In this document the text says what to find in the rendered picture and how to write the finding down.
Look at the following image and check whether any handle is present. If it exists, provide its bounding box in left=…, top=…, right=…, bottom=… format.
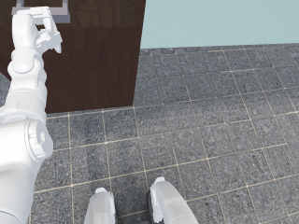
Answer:
left=11, top=0, right=70, bottom=23

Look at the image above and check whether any left robot forearm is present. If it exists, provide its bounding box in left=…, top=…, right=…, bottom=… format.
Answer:
left=0, top=48, right=48, bottom=126

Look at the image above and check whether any robot left upper arm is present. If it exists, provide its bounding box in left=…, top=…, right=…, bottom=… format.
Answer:
left=0, top=119, right=53, bottom=224

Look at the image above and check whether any left robot hand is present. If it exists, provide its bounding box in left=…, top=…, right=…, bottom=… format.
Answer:
left=12, top=7, right=63, bottom=57

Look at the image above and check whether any left robot thigh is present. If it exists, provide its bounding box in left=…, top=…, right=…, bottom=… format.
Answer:
left=84, top=191, right=116, bottom=224

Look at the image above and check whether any drawer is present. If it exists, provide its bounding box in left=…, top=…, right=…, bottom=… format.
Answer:
left=0, top=0, right=137, bottom=28

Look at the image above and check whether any right robot thigh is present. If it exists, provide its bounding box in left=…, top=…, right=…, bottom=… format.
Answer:
left=149, top=181, right=199, bottom=224

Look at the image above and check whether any cabinet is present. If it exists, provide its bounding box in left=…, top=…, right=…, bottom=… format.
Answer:
left=0, top=0, right=147, bottom=114

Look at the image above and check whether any robot thigh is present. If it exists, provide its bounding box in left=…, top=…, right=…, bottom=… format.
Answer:
left=84, top=191, right=116, bottom=224
left=149, top=181, right=199, bottom=224

